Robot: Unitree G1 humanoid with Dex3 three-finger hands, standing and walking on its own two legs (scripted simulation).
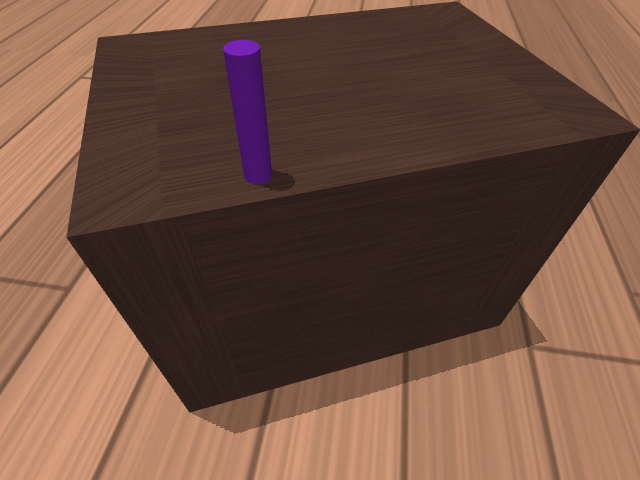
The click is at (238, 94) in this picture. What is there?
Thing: slim round
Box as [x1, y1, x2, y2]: [223, 40, 271, 183]
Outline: 236,40 224,45 223,50 244,177 247,181 251,183 262,183 267,181 271,177 271,168 259,46 257,43 253,41
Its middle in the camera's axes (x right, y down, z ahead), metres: -0.10 -0.19 +0.62
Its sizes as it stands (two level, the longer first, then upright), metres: 0.049 0.049 0.220
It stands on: a support 0.80 m high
